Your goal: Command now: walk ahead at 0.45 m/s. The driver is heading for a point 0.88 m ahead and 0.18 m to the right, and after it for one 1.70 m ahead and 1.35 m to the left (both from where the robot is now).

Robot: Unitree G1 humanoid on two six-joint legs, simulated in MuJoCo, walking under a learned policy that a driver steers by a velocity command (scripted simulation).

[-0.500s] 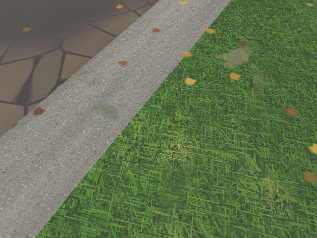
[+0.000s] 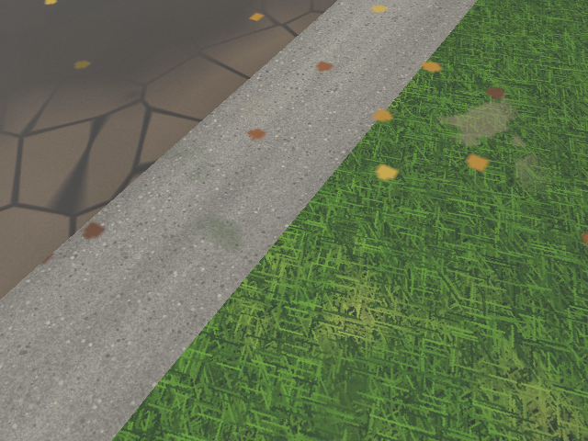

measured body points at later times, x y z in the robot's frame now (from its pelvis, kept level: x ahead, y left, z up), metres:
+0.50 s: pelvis +0.29 +0.06 +0.00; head +0.30 +0.06 +0.45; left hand +0.44 +0.33 -0.12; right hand +0.30 -0.21 -0.13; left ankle +0.26 +0.15 -0.75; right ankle +0.40 -0.13 -0.67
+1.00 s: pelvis +0.56 -0.05 +0.00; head +0.59 -0.07 +0.45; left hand +0.74 +0.19 -0.11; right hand +0.63 -0.36 -0.10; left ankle +0.72 +0.11 -0.67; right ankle +0.54 -0.10 -0.75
